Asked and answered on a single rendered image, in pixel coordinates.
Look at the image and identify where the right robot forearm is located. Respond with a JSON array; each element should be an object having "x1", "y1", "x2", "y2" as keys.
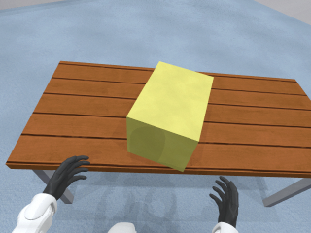
[{"x1": 212, "y1": 222, "x2": 238, "y2": 233}]

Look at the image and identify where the robot right hand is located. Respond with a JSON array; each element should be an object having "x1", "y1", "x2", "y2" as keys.
[{"x1": 209, "y1": 176, "x2": 239, "y2": 228}]

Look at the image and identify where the left robot thigh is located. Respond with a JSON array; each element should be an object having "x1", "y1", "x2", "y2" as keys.
[{"x1": 108, "y1": 222, "x2": 137, "y2": 233}]

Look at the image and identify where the robot left hand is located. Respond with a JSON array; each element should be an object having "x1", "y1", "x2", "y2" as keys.
[{"x1": 43, "y1": 155, "x2": 90, "y2": 201}]

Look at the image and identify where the table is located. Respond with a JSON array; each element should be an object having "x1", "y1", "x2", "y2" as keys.
[{"x1": 6, "y1": 60, "x2": 311, "y2": 207}]

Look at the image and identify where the left robot forearm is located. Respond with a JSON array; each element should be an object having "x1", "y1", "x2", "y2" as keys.
[{"x1": 12, "y1": 193, "x2": 57, "y2": 233}]

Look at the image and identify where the carton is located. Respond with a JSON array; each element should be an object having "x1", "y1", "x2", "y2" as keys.
[{"x1": 126, "y1": 61, "x2": 214, "y2": 172}]

